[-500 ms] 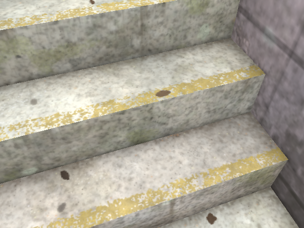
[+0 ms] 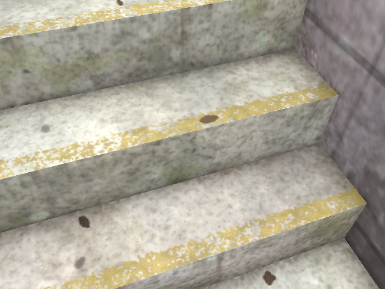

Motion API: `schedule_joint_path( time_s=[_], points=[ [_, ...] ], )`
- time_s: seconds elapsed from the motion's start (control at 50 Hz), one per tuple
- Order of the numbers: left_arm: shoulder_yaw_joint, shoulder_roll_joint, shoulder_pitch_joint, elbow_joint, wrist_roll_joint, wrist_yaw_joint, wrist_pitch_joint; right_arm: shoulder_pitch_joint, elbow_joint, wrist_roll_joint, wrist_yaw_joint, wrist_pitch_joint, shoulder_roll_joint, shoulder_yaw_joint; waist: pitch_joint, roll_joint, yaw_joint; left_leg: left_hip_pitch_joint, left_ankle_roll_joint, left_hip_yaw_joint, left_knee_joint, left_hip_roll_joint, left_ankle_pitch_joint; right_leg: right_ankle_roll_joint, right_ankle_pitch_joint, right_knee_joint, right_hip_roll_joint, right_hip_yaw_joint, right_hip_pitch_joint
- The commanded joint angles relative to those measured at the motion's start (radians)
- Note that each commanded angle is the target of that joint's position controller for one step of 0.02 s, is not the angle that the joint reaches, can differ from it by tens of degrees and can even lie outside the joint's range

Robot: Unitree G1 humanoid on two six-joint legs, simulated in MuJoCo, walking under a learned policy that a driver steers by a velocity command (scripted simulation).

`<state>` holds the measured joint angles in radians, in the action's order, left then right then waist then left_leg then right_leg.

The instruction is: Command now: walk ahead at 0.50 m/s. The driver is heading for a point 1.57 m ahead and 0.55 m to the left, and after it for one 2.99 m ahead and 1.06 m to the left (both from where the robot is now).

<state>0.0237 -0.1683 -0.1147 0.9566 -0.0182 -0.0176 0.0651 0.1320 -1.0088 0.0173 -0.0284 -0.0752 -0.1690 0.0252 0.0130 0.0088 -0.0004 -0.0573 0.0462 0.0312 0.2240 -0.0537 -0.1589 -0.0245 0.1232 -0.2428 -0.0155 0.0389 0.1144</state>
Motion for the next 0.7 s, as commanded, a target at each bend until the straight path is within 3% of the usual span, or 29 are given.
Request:
schedule_joint_path(
  time_s=[0.02,0.7],
  points=[
    [-0.014,-0.079,0.037,-0.055,0.000,-0.002,0.012,-0.023,0.046,0.000,-0.002,-0.011,-0.086,-0.014,-0.052,-0.006,0.000,0.001,0.037,0.127,-0.020,0.176,0.181,-0.014,-0.119,0.025,0.153,-0.123,-0.018],
    [-0.005,-0.103,0.061,-0.077,0.001,0.001,0.010,-0.044,0.066,0.001,0.005,-0.009,-0.107,-0.005,-0.064,-0.006,-0.002,0.010,0.028,0.136,-0.033,0.177,0.205,-0.003,-0.125,0.032,0.160,-0.123,-0.024]
  ],
)
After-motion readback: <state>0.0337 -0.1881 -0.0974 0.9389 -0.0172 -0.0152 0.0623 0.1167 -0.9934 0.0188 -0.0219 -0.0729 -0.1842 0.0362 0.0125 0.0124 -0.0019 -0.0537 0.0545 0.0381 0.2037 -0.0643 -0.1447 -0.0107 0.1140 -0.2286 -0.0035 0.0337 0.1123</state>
